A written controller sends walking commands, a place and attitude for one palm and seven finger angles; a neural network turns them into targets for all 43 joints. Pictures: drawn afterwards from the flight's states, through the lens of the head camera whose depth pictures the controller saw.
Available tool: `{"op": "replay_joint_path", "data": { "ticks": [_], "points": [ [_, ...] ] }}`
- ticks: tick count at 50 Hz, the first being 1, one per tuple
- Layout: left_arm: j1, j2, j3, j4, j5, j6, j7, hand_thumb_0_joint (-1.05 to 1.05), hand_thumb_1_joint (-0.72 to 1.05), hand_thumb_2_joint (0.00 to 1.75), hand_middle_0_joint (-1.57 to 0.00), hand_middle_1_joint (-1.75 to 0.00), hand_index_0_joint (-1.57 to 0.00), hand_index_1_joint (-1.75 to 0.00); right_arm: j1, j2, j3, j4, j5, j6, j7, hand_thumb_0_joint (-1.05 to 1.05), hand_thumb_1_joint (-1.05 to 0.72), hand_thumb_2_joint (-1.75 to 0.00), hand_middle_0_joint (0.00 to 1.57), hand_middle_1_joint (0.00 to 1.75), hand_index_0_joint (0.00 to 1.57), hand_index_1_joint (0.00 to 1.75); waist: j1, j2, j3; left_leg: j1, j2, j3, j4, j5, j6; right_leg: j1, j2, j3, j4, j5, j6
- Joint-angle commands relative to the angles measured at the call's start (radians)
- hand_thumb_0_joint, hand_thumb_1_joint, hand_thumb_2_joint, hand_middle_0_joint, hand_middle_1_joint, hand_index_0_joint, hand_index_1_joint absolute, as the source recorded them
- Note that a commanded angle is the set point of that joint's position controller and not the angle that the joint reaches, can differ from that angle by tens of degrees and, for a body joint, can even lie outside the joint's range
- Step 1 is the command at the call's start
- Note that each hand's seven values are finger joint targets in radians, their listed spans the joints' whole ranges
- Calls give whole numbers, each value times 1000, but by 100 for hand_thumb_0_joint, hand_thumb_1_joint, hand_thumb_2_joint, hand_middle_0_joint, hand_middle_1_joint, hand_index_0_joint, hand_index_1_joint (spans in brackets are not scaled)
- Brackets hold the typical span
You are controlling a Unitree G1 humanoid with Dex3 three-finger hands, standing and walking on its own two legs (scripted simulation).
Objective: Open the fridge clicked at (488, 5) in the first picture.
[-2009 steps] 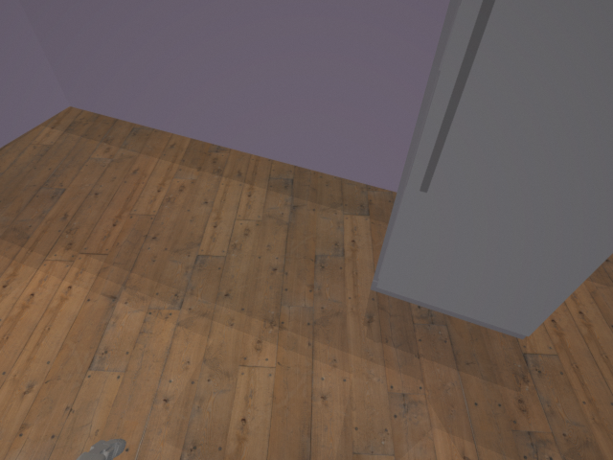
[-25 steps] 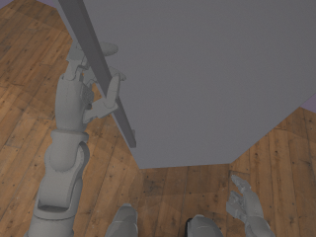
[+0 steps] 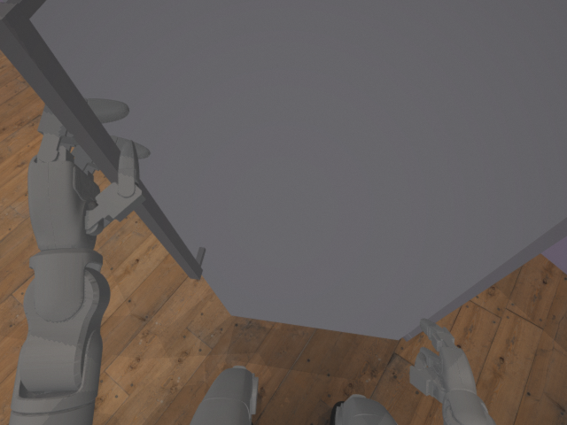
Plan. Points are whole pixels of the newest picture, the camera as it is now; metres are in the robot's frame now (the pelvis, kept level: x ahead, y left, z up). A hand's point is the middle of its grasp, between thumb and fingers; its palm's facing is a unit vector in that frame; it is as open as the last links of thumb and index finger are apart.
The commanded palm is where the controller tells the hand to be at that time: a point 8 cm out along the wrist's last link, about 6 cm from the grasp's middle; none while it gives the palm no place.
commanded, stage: walk backward, drawing the door open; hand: left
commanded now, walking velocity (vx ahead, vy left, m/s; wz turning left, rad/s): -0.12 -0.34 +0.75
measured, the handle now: (150, 193) +0.37 +0.18 +0.10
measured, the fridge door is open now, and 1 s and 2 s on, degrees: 45 82 85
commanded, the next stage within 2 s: stop walking and hold the door back in 1.02 s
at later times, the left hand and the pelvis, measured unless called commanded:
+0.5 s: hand (114, 313) +0.20 +0.14 +0.19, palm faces +0.61 -0.75 -0.25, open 6.2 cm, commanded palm +0.15 +0.16 +0.19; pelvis -0.02 -0.18 +0.01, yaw +18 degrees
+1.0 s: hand out of the picture +0.05 +0.07 +0.19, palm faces +0.73 -0.64 -0.26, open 6.2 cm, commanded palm -0.02 +0.09 +0.19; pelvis -0.09 -0.27 +0.01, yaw +33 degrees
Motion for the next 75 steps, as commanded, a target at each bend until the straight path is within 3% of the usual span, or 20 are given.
{"op": "replay_joint_path", "data": {
  "ticks": [1,4,7,9,16,23,25,27,30,32,38,41,43,49,59,61,62,63,68,75],
  "points": [
    [-196,181,69,-345,7,-149,9,0,90,90,-45,-140,-45,-140,-87,-40,-2,-172,-19,-26,-11,0,-90,-90,20,30,20,30,29,-175,-434,-15,14,118,-122,-12,-9,353,-263,52,-108,717,-176],
    [-201,188,80,-366,6,-152,11,0,90,90,-45,-140,-45,-140,-36,-46,-5,-195,-30,-20,-30,0,-90,-90,20,30,20,30,28,-230,-483,96,-17,201,-419,81,3,340,-225,1,-86,682,-153],
    [-236,162,25,-376,-4,-144,6,0,90,90,-45,-140,-45,-140,52,-73,-25,-202,-23,-25,-40,0,-90,-90,20,30,20,30,-37,-64,-538,483,44,136,-782,425,32,94,-169,-46,162,505,-71],
    [-293,182,25,-406,11,-181,-4,0,90,90,-45,-140,-45,-140,44,-135,-37,-201,-35,-43,-28,0,-90,-90,20,30,20,30,2,235,-550,821,543,-550,-797,1302,262,-398,1,80,473,-337,45],
    [-259,205,88,-299,21,-135,-22,0,90,90,-45,-140,-45,-140,54,-133,-53,-140,-15,-73,6,0,-90,-90,20,30,20,30,10,215,-474,608,239,-53,-743,1084,125,-232,42,85,349,-33,69],
    [-232,274,186,-147,-8,-142,19,0,90,90,-45,-140,-45,-140,41,-135,-22,-171,4,-96,7,0,-90,-90,20,30,20,30,29,295,-438,364,196,-21,-686,773,115,121,99,-2,-36,-48,85],
    [-234,347,240,-119,0,-156,24,0,90,90,-45,-140,-45,-140,60,-107,-15,-160,8,-102,9,0,-90,-90,20,30,20,30,29,3,-427,275,33,47,-454,347,25,238,-12,72,-307,255,67],
    [-158,457,318,-96,14,-141,29,0,90,90,-45,-140,-45,-140,-5,-89,-1,-193,-8,-93,-9,0,-90,-90,20,30,20,30,61,-352,-434,23,-106,-8,26,-108,5,194,-353,411,-277,693,-93],
    [-173,459,371,-143,5,-168,38,0,90,90,-45,-140,-45,-140,-22,-125,-11,-155,-14,-78,3,0,-90,-90,20,30,20,30,29,-305,-414,-45,-38,-31,202,67,-21,181,-338,330,-261,299,-140],
    [-98,403,358,-111,-3,-185,40,0,90,90,-45,-140,-45,-140,-41,-111,6,-158,-11,-55,-8,0,-90,-90,20,30,20,30,32,-202,-413,-34,-25,22,61,82,-27,248,-292,160,-210,414,-145],
    [-58,387,336,-158,0,-185,59,0,90,90,-45,-140,-45,-140,20,-118,-9,-171,-22,-46,-29,0,-90,-90,20,30,20,30,41,-188,-447,138,-20,106,-384,90,2,219,-307,124,-185,461,-126],
    [-76,367,299,-194,-17,-193,56,0,90,90,-45,-140,-45,-140,64,-140,-18,-169,-18,-45,-34,0,-90,-90,20,30,20,30,-6,-16,-463,345,-9,101,-730,351,9,123,-236,40,-29,333,-53],
    [-131,353,259,-254,-11,-227,54,0,90,90,-45,-140,-45,-140,49,-180,-17,-198,-23,-65,-27,0,-90,-90,20,30,20,30,23,434,-435,433,375,-447,-853,1090,195,-187,4,11,295,-309,68],
    [-140,320,211,-200,26,-209,22,0,90,90,-45,-140,-45,-140,97,-153,-38,-127,-10,-118,3,0,-90,-90,20,30,20,30,4,208,-430,460,206,-208,-789,951,145,-161,67,86,392,-152,69],
    [-321,293,162,72,-9,-133,36,0,90,90,-45,-140,-45,-140,64,-133,3,-90,-21,-107,-15,0,-90,-90,20,30,20,30,33,224,-464,359,149,-179,-829,517,139,174,125,51,-85,-141,50],
    [-520,383,181,229,14,-127,38,0,90,90,-45,-140,-45,-140,69,-114,7,-67,-16,-87,-20,0,-90,-90,20,30,20,30,37,14,-424,199,30,-75,-636,201,56,266,-34,190,-353,-26,-15],
    [-580,433,185,333,13,-115,33,0,90,90,-45,-140,-45,-140,29,-96,14,-90,-9,-68,-23,0,-90,-90,20,30,20,30,48,-300,-345,0,-84,-4,-351,118,-8,211,-269,543,-443,-125,-109],
    [-644,434,192,430,0,-116,31,0,90,90,-45,-140,-45,-140,1,-136,14,-92,-5,-63,-33,0,-90,-90,20,30,20,30,52,-306,-296,-91,-92,-63,-113,114,-15,106,-392,634,-452,-82,-138],
    [-749,500,226,757,25,-182,3,0,90,90,-45,-140,-45,-140,34,-168,-1,-36,-3,-24,-30,0,-90,-90,20,30,20,30,27,-196,-339,-178,-55,-15,1,337,-12,266,-249,273,-273,157,-33],
    [-941,531,215,1034,33,-213,-15,0,90,90,-45,-140,-45,-140,94,-214,-30,-40,-3,-22,-21,0,-90,-90,20,30,20,30,50,-275,-305,-134,-21,80,-209,284,8,284,-272,272,-335,21,-78]
  ]
}}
